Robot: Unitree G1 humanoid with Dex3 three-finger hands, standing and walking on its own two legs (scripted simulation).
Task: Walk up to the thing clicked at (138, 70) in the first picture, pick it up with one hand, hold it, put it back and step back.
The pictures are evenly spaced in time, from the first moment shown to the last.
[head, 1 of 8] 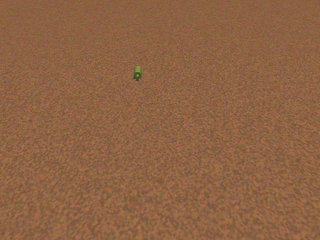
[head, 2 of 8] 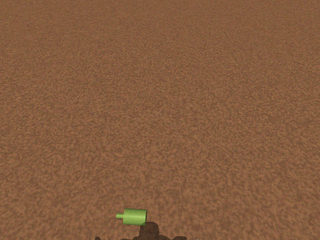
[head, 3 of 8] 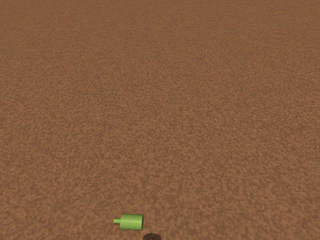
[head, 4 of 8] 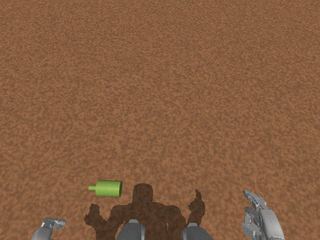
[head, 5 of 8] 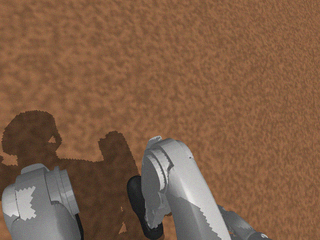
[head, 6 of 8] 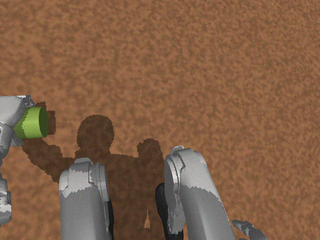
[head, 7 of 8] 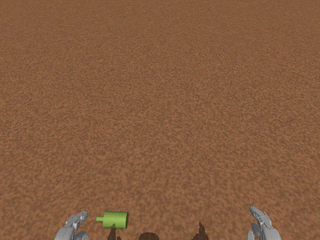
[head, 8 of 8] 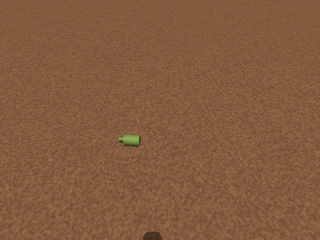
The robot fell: no
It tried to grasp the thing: yes
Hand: left
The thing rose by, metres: 0.68
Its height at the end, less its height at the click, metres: +0.00
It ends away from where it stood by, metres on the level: 0.01
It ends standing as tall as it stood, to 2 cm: yes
